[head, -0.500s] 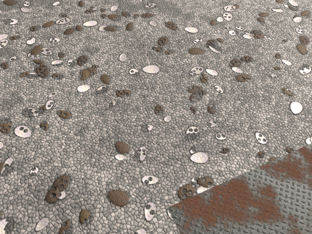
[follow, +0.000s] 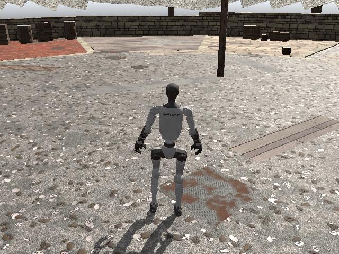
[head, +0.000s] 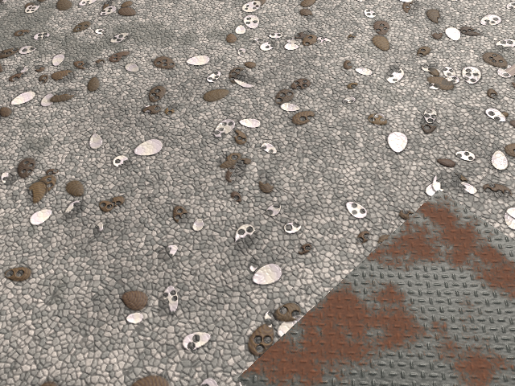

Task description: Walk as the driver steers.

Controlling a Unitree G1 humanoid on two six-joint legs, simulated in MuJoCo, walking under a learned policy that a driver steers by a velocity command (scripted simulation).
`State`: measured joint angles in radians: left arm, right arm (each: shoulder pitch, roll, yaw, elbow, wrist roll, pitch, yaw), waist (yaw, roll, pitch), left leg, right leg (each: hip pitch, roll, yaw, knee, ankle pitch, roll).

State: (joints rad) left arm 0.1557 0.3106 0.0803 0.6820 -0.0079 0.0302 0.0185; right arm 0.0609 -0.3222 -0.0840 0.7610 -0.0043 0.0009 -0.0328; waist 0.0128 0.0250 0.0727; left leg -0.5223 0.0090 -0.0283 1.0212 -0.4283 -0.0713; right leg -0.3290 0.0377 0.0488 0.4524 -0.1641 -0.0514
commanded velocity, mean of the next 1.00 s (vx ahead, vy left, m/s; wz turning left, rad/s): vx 0.30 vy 0.00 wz -0.06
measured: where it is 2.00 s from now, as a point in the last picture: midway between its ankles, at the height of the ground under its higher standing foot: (277, 288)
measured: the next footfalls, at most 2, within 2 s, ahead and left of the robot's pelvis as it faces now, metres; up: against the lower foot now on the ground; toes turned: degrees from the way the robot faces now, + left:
left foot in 0.24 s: +0.08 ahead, +0.15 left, +0.00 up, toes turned -9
right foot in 0.62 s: +0.17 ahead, -0.13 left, +0.00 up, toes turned -9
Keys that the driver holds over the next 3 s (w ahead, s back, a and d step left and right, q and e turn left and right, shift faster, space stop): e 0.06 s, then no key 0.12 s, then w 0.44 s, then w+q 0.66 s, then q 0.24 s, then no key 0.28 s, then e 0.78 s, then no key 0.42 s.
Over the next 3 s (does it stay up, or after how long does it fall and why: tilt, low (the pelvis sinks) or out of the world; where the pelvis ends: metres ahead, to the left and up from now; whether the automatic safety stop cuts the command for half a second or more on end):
stays up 0.65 0.02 -0.01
